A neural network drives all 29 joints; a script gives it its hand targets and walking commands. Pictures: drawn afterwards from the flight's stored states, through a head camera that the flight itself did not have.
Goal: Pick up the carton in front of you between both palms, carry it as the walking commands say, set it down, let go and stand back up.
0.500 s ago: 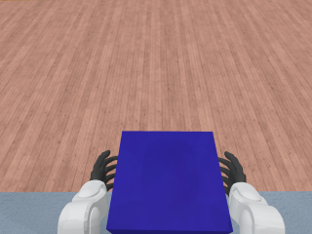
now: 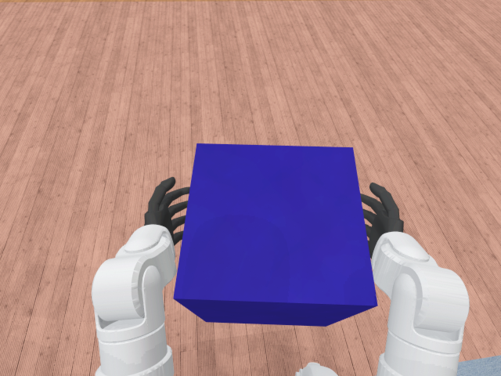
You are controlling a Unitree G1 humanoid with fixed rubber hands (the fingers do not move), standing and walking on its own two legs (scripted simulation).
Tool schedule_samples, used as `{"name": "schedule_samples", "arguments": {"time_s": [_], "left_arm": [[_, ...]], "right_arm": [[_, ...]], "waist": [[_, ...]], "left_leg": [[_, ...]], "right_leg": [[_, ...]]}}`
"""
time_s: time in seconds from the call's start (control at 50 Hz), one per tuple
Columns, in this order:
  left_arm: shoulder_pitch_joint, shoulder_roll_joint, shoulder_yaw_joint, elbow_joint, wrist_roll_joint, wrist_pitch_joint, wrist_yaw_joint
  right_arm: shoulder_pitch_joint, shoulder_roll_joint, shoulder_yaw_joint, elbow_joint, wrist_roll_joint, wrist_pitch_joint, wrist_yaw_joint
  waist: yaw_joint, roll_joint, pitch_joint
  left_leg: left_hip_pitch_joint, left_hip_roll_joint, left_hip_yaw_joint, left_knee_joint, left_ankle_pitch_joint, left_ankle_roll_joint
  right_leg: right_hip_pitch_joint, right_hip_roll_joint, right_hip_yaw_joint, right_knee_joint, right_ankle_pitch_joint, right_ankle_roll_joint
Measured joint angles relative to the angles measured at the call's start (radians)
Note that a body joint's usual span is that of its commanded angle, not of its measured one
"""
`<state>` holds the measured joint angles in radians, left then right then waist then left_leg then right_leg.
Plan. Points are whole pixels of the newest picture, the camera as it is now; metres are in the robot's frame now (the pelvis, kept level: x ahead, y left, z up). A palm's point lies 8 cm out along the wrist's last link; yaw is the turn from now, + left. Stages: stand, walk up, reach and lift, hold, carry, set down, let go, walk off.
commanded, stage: carry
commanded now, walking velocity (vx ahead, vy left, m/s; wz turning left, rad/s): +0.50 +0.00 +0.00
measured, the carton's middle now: (269, 246) +0.31 -0.01 +0.06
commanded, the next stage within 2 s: none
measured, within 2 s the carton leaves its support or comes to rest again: neither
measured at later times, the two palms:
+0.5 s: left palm (187, 105) +0.66 +0.15 +0.08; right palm (318, 98) +0.70 -0.15 +0.09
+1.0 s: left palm (209, 14) +1.01 +0.13 +0.15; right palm (313, 15) +1.02 -0.17 +0.15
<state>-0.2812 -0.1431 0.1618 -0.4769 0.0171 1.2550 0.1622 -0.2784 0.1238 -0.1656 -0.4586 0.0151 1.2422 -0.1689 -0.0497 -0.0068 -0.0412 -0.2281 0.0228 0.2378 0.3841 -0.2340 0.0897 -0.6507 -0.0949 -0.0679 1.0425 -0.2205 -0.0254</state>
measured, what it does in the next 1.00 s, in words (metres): walks ahead: right foot, then left foot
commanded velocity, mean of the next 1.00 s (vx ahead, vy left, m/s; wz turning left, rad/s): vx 0.50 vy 0.00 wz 0.00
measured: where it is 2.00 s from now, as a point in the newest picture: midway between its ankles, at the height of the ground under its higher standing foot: (246, 164)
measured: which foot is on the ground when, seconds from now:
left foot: down 0.00-0.26, up 0.28-0.60, down 0.62-0.96, up 0.98-1.00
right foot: up 0.00-0.22, down 0.24-0.64, up 0.66-0.92, down 0.94-1.00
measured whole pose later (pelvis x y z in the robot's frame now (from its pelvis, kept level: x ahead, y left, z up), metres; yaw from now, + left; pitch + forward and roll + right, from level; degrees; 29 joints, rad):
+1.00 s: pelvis +0.66 -0.02 +0.01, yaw +2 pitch +6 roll -1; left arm -0.58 -0.14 0.28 -0.14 0.06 1.14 0.17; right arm -0.60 0.04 -0.26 -0.13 0.03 1.16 -0.18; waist 0.00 0.03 -0.04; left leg -0.33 0.05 0.02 0.96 -0.55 0.01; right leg -0.57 0.01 -0.13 0.71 -0.33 -0.06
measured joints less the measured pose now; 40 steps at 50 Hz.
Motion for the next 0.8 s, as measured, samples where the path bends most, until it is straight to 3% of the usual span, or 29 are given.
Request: {"name": "schedule_samples", "arguments": {"time_s": [0.1,0.2,0.24,0.28,0.34,0.38,0.46,0.52,0.58,0.62,0.64,0.68,0.72,0.76,0.8], "left_arm": [[-0.109,0.024,0.038,0.128,0.015,-0.012,0.013],[-0.201,0.036,0.090,0.227,0.012,-0.030,0.019],[-0.256,0.041,0.100,0.289,0.015,-0.049,0.019],[-0.307,0.036,0.107,0.350,0.013,-0.083,0.023],[-0.335,0.030,0.107,0.383,0.000,-0.110,0.032],[-0.321,0.029,0.108,0.361,-0.013,-0.126,0.033],[-0.279,0.009,0.106,0.260,-0.035,-0.164,0.034],[-0.248,0.004,0.097,0.175,-0.043,-0.171,0.034],[-0.230,0.012,0.090,0.123,-0.049,-0.156,0.036],[-0.226,0.031,0.096,0.116,-0.051,-0.139,0.028],[-0.230,0.049,0.098,0.122,-0.054,-0.133,0.022],[-0.240,0.073,0.104,0.157,-0.058,-0.125,0.005],[-0.250,0.067,0.122,0.183,-0.048,-0.108,0.000],[-0.260,0.050,0.134,0.204,-0.030,-0.094,-0.002],[-0.264,0.032,0.144,0.213,-0.009,-0.086,-0.001]], "right_arm": [[-0.124,-0.028,-0.023,0.154,0.003,-0.019,-0.006],[-0.218,-0.032,-0.049,0.257,-0.006,-0.037,-0.016],[-0.254,-0.043,-0.066,0.291,-0.006,-0.044,-0.020],[-0.296,-0.071,-0.084,0.329,-0.003,-0.062,-0.017],[-0.324,-0.075,-0.119,0.353,-0.007,-0.084,-0.016],[-0.331,-0.054,-0.138,0.332,-0.010,-0.091,-0.010],[-0.305,-0.012,-0.150,0.225,-0.025,-0.125,0.001],[-0.274,0.001,-0.132,0.157,-0.015,-0.152,-0.003],[-0.254,0.003,-0.109,0.126,-0.006,-0.157,-0.002],[-0.262,0.006,-0.090,0.142,-0.010,-0.151,-0.002],[-0.267,0.010,-0.082,0.154,-0.008,-0.152,-0.003],[-0.272,0.009,-0.064,0.171,-0.017,-0.136,-0.018],[-0.266,0.006,-0.054,0.184,-0.018,-0.114,-0.031],[-0.262,0.000,-0.059,0.195,-0.012,-0.098,-0.037],[-0.270,-0.010,-0.068,0.215,0.002,-0.088,-0.040]], "waist": [[0.000,-0.001,-0.015],[0.009,0.011,-0.005],[0.032,0.021,0.007],[0.076,0.049,0.033],[0.115,0.034,0.092],[0.121,0.027,0.132],[0.124,0.012,0.184],[0.124,0.001,0.193],[0.104,-0.004,0.173],[0.075,-0.021,0.148],[0.054,-0.033,0.141],[0.012,-0.025,0.128],[-0.018,-0.006,0.112],[-0.038,0.012,0.099],[-0.053,0.026,0.086]], "left_leg": [[0.111,-0.016,-0.017,-0.050,-0.066,-0.022],[0.205,-0.009,-0.044,-0.009,-0.193,-0.063],[0.191,0.019,-0.046,0.145,-0.279,-0.070],[0.067,0.047,-0.105,0.464,-0.267,-0.065],[-0.180,-0.009,-0.211,0.897,-0.248,-0.052],[-0.315,-0.012,-0.223,0.980,-0.213,-0.041],[-0.508,0.019,-0.220,0.884,-0.202,-0.034],[-0.550,0.041,-0.213,0.649,-0.121,-0.043],[-0.484,0.029,-0.176,0.398,-0.068,-0.038],[-0.388,0.001,-0.133,0.277,-0.017,-0.035],[-0.374,-0.011,-0.121,0.308,-0.039,-0.038],[-0.339,-0.024,-0.124,0.335,-0.111,-0.037],[-0.287,-0.024,-0.137,0.299,-0.141,-0.044],[-0.228,-0.019,-0.148,0.246,-0.152,-0.049],[-0.168,-0.010,-0.157,0.197,-0.167,-0.047]], "right_leg": [[-0.074,-0.007,-0.022,-0.165,0.109,-0.001],[-0.009,0.028,-0.065,-0.364,0.094,-0.035],[0.076,0.062,-0.105,-0.454,0.050,-0.045],[0.070,0.087,-0.115,-0.383,-0.059,-0.040],[0.102,0.099,-0.103,-0.391,-0.074,-0.046],[0.148,0.103,-0.097,-0.440,-0.085,-0.043],[0.236,0.099,-0.089,-0.506,-0.122,-0.036],[0.306,0.093,-0.077,-0.538,-0.166,-0.020],[0.379,0.076,-0.064,-0.531,-0.236,0.007],[0.385,0.043,-0.054,-0.405,-0.312,0.015],[0.355,0.025,-0.031,-0.282,-0.299,0.012],[0.250,0.053,0.044,0.027,-0.301,0.009],[0.139,0.088,0.068,0.238,-0.294,-0.006],[0.045,0.099,0.063,0.292,-0.266,-0.019],[-0.021,0.096,0.055,0.223,-0.262,-0.020]]}}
